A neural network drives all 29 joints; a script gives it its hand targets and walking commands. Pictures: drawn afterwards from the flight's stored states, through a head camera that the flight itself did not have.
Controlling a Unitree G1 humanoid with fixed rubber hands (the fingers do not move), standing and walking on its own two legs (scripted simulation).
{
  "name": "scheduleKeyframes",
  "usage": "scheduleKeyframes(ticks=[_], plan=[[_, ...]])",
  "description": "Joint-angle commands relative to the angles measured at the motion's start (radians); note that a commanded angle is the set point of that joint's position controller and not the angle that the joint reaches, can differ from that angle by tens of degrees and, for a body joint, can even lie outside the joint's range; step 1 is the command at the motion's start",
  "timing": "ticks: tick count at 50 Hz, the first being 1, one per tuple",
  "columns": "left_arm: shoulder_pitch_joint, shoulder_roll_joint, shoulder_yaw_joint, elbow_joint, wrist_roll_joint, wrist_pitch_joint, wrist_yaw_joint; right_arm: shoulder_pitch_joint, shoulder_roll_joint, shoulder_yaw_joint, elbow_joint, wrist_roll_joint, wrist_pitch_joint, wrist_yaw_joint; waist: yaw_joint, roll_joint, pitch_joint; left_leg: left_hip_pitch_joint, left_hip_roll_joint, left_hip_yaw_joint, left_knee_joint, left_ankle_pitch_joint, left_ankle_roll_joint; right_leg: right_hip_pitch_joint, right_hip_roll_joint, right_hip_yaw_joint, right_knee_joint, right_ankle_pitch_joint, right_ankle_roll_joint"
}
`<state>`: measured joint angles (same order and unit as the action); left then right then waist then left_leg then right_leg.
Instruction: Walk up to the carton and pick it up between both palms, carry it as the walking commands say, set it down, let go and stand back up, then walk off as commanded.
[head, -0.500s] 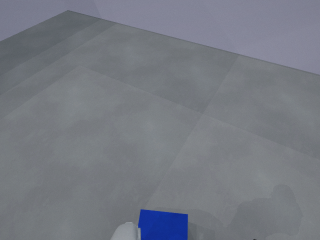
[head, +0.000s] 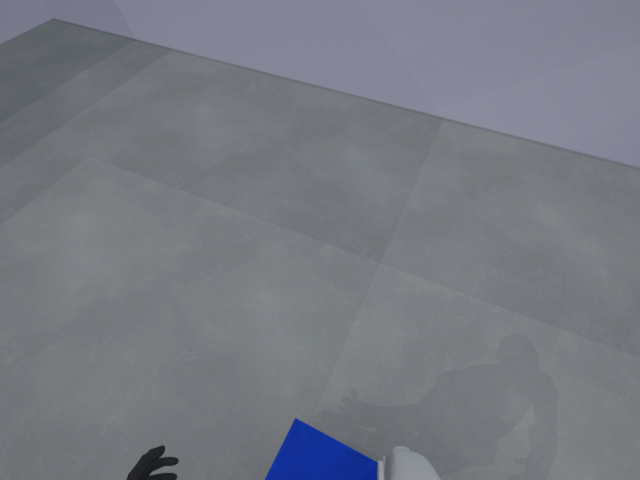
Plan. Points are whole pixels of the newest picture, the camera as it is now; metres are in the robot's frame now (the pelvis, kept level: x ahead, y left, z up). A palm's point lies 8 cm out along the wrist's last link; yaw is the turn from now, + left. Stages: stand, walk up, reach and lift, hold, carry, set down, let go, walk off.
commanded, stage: walk off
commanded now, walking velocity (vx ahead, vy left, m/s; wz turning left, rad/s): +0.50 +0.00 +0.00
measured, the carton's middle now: out of the picture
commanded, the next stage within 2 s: stand in 1.38 s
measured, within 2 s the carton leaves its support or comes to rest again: rests again in 1.90 s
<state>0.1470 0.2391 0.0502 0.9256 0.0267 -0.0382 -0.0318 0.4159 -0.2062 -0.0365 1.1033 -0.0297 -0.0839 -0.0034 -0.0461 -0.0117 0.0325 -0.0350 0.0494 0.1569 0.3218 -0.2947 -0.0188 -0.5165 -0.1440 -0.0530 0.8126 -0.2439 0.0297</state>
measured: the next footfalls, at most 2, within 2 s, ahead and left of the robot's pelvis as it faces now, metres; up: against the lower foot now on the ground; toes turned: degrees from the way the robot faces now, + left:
right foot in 0.10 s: +0.18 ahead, -0.15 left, +0.00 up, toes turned -9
left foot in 0.38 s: +0.35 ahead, +0.11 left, +0.00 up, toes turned +10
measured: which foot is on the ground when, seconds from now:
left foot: down 0.00-0.10, up 0.12-0.36, down 0.38-0.90, up 0.92-0.98, down 1.00-1.00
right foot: up 0.00-0.08, down 0.10-0.50, up 0.52-0.58, down 0.60-0.64, up 0.66-0.80, down 0.82-1.00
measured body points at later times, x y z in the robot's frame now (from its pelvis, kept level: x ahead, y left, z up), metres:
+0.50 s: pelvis +0.26 -0.01 -0.01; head +0.29 +0.00 +0.43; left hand +0.13 +0.22 -0.16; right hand +0.45 -0.22 -0.13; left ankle +0.32 +0.11 -0.75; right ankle +0.14 -0.15 -0.74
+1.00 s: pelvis +0.50 -0.05 -0.01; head +0.53 -0.06 +0.44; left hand +0.61 +0.19 -0.14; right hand +0.46 -0.29 -0.16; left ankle +0.40 +0.09 -0.65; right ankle +0.52 -0.16 -0.74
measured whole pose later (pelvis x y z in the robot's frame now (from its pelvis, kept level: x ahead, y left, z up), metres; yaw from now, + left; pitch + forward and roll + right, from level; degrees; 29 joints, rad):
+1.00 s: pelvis +0.50 -0.05 -0.01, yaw +1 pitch +0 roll +0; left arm 0.15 0.19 0.05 0.97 0.03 -0.07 -0.01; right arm 0.39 -0.20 -0.06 1.07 -0.01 -0.06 0.00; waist -0.04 0.02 0.05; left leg -0.37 0.12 0.06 1.16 -0.40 0.00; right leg -0.27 -0.07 -0.17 0.54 -0.27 -0.02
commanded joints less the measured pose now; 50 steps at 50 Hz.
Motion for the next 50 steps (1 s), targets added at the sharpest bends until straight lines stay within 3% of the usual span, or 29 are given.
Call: scheduleKeyframes(ticks=[1, 3, 4, 5, 6, 7, 9, 11, 14, 20, 22, 23, 24, 25, 26, 27, 29, 31, 34, 38, 40, 42, 43, 44, 45, 46, 47, 48, 50], plan=[[-0.048, -0.002, -0.011, -0.059, -0.004, -0.006, -0.001, 0.02, -0.137, -0.023, -0.03, -0.003, -0.007, 0.002, 0.004, 0.166, 0.067, -0.068, 0.186, -0.112, -0.086, 0.386, 0.127, 0.076, 0.075, -0.114, -0.178, -0.03, 0.002], [0.005, 0.013, -0.003, -0.045, 0.002, -0.014, 0.009, 0.034, -0.15, -0.028, -0.02, 0.006, 0.001, 0.002, 0.045, 0.153, 0.033, -0.086, 0.199, -0.103, 0.036, 0.508, 0.112, 0.227, 0.101, -0.133, -0.28, 0.02, -0.025], [0.12, 0.04, 0.009, -0.005, 0.007, -0.022, 0.016, 0.026, -0.15, -0.028, -0.021, 0.014, 0.003, 0.002, 0.103, 0.106, -0.037, -0.123, 0.172, -0.071, 0.185, 0.579, 0.089, 0.41, 0.123, -0.136, -0.347, 0.072, -0.045], [0.298, 0.111, 0.033, 0.044, 0.024, -0.033, 0.027, 0.002, -0.128, -0.018, -0.04, 0.017, 0.0, 0.001, 0.184, 0.051, -0.134, -0.264, 0.131, -0.041, 0.385, 0.455, 0.056, 0.652, 0.035, -0.04, -0.337, 0.054, -0.081], [0.453, 0.272, 0.073, 0.075, 0.031, -0.034, 0.037, 0.013, -0.024, 0.005, -0.1, 0.034, -0.004, 0.005, 0.236, -0.28, -0.274, -0.562, -0.009, 0.025, 0.766, -0.078, -0.004, 0.895, -0.308, 0.384, -0.445, -0.03, -0.178], [0.482, 0.295, 0.079, 0.099, 0.001, -0.022, 0.037, -0.064, -0.091, -0.026, -0.121, 0.02, 0.001, -0.002, 0.243, -0.219, -0.286, -0.634, 0.003, -0.127, 0.937, -0.265, 0.015, 0.837, -0.352, 0.532, -0.535, 0.07, -0.226], [0.275, 0.152, 0.041, 0.067, 0.007, -0.032, 0.032, -0.129, -0.064, -0.023, -0.137, 0.026, -0.002, -0.001, 0.161, -0.112, -0.065, -0.717, 0.092, -0.153, 1.009, -0.123, 0.028, 0.64, -0.277, 0.326, -0.509, 0.177, -0.205], [0.188, 0.059, 0.012, 0.065, 0.005, -0.043, 0.032, -0.082, -0.051, -0.032, -0.127, 0.009, 0.014, 0.008, 0.07, -0.099, 0.006, -0.607, 0.124, -0.154, 0.902, -0.048, 0.015, 0.442, -0.2, 0.189, -0.557, 0.204, -0.159], [0.188, 0.065, 0.007, 0.081, 0.008, -0.061, 0.04, -0.088, -0.03, -0.036, -0.142, 0.003, 0.053, 0.029, 0.017, -0.092, 0.043, -0.582, 0.103, -0.113, 0.791, 0.003, -0.004, 0.387, -0.142, 0.076, -0.602, 0.231, -0.151], [0.314, 0.091, 0.011, 0.139, 0.008, -0.06, 0.042, -0.336, 0.012, -0.009, -0.22, 0.007, 0.051, 0.038, 0.086, -0.143, 0.064, -0.411, 0.014, -0.006, 0.318, -0.034, -0.018, 0.419, -0.113, 0.028, -0.582, 0.305, -0.162], [0.326, 0.096, 0.013, 0.15, -0.001, -0.051, 0.036, -0.313, -0.006, -0.014, -0.211, 0.005, 0.044, 0.031, 0.067, -0.141, 0.043, -0.29, -0.013, 0.022, 0.221, 0.034, 0.0, 0.398, -0.127, 0.031, -0.507, 0.347, -0.149], [0.311, 0.098, 0.014, 0.149, -0.011, -0.048, 0.035, -0.228, -0.03, -0.023, -0.183, 0.0, 0.036, 0.026, 0.019, -0.104, 0.0, -0.127, -0.032, 0.032, 0.149, 0.121, 0.013, 0.351, -0.113, 0.009, -0.411, 0.406, -0.128], [0.304, 0.083, 0.009, 0.142, -0.02, -0.049, 0.034, -0.092, -0.088, -0.045, -0.136, -0.012, 0.024, 0.016, -0.042, -0.035, -0.079, 0.08, -0.019, 0.002, 0.129, 0.132, 0.034, 0.28, -0.066, -0.037, -0.243, 0.427, -0.102], [0.276, 0.053, -0.005, 0.105, -0.022, -0.051, 0.033, 0.08, -0.179, -0.07, -0.105, -0.029, 0.013, 0.004, -0.126, 0.096, -0.192, 0.28, 0.211, -0.245, 0.094, -0.004, 0.09, 0.107, -0.018, -0.091, 0.034, 0.145, -0.057], [0.273, -0.015, -0.014, 0.054, -0.028, -0.047, 0.036, 0.163, -0.323, -0.099, -0.082, -0.024, 0.019, -0.003, -0.13, 0.336, -0.236, 0.375, 0.462, -0.618, -0.065, -0.009, 0.191, -0.159, 0.11, -0.086, 0.318, -0.325, -0.035], [0.181, 0.055, 0.007, 0.046, -0.006, -0.037, 0.04, 0.111, -0.274, -0.087, -0.078, 0.002, 0.025, -0.005, -0.132, 0.169, -0.143, 0.279, 0.447, -0.61, -0.069, 0.018, 0.219, -0.234, 0.041, 0.037, 0.444, -0.304, -0.047], [0.168, 0.025, 0.008, 0.044, -0.015, -0.044, 0.028, -0.068, -0.151, -0.055, -0.11, -0.004, 0.009, 0.007, -0.031, 0.116, -0.004, 0.09, 0.344, -0.396, -0.078, 0.174, 0.184, -0.221, -0.022, 0.045, 0.432, -0.137, -0.052], [0.226, 0.015, 0.019, 0.064, 0.003, -0.025, 0.018, -0.132, -0.076, -0.028, -0.113, -0.004, -0.003, 0.005, 0.039, 0.099, 0.02, -0.01, 0.263, -0.259, -0.098, 0.267, 0.141, -0.141, -0.023, 0.037, 0.381, -0.071, -0.035], [0.14, -0.016, 0.019, 0.026, 0.007, -0.001, 0.004, -0.027, -0.073, -0.022, -0.056, 0.006, -0.021, -0.007, 0.039, 0.111, 0.04, -0.01, 0.22, -0.184, -0.101, 0.438, 0.127, -0.127, 0.004, -0.011, 0.243, -0.031, -0.006], [-0.029, -0.05, -0.004, -0.032, -0.005, 0.002, -0.007, -0.001, -0.092, -0.021, -0.033, -0.004, -0.019, -0.007, 0.018, 0.157, 0.072, -0.058, 0.181, -0.107, -0.112, 0.406, 0.119, -0.003, 0.052, -0.071, -0.095, -0.02, 0.016], [-0.075, -0.036, -0.005, -0.05, -0.005, -0.002, -0.001, 0.034, -0.118, -0.029, -0.02, -0.004, -0.011, -0.001, 0.001, 0.187, 0.065, -0.052, 0.199, -0.118, -0.081, 0.411, 0.127, 0.066, 0.081, -0.112, -0.198, -0.06, 0.005], [-0.012, -0.01, 0.004, -0.033, 0.0, -0.01, 0.007, 0.038, -0.128, -0.033, -0.014, 0.006, -0.004, 0.001, 0.044, 0.173, 0.024, -0.082, 0.214, -0.111, 0.017, 0.476, 0.114, 0.222, 0.101, -0.127, -0.295, 0.028, -0.022], [0.088, 0.018, 0.016, 0.004, 0.004, -0.017, 0.012, 0.023, -0.128, -0.033, -0.016, 0.015, -0.003, 0.002, 0.098, 0.122, -0.035, -0.129, 0.192, -0.08, 0.137, 0.535, 0.093, 0.4, 0.121, -0.133, -0.356, 0.098, -0.04], [0.236, 0.088, 0.039, 0.053, 0.023, -0.029, 0.022, 0.02, -0.099, -0.022, -0.03, 0.021, -0.006, 0.002, 0.157, 0.041, -0.127, -0.263, 0.143, -0.043, 0.325, 0.472, 0.062, 0.647, 0.07, -0.077, -0.327, 0.086, -0.074], [0.397, 0.207, 0.07, 0.077, 0.035, -0.034, 0.034, -0.004, -0.031, -0.003, -0.085, 0.036, -0.01, 0.006, 0.239, -0.194, -0.258, -0.524, 0.041, 0.022, 0.665, 0.084, 0.001, 0.885, -0.232, 0.272, -0.402, -0.051, -0.15], [0.467, 0.289, 0.087, 0.11, 0.007, -0.022, 0.037, -0.058, -0.06, -0.027, -0.121, 0.03, -0.006, -0.001, 0.244, -0.265, -0.277, -0.644, -0.005, -0.072, 0.878, -0.266, 0.012, 0.846, -0.362, 0.513, -0.555, 0.043, -0.225], [0.363, 0.239, 0.075, 0.097, 0.005, -0.022, 0.034, -0.112, -0.084, -0.035, -0.139, 0.026, 0.001, -0.003, 0.208, -0.167, -0.156, -0.716, 0.06, -0.143, 0.986, -0.235, 0.027, 0.756, -0.346, 0.432, -0.526, 0.065, -0.229], [0.263, 0.161, 0.052, 0.076, 0.005, -0.031, 0.029, -0.126, -0.053, -0.029, -0.135, 0.027, -0.001, 0.0, 0.166, -0.12, -0.059, -0.725, 0.098, -0.145, 0.995, -0.143, 0.029, 0.638, -0.294, 0.335, -0.526, 0.119, -0.211], [0.153, 0.055, 0.02, 0.068, 0.003, -0.041, 0.027, -0.077, -0.032, -0.038, -0.122, 0.01, 0.013, 0.008, 0.068, -0.098, 0.024, -0.607, 0.134, -0.15, 0.878, -0.045, 0.015, 0.416, -0.208, 0.187, -0.584, 0.132, -0.153]])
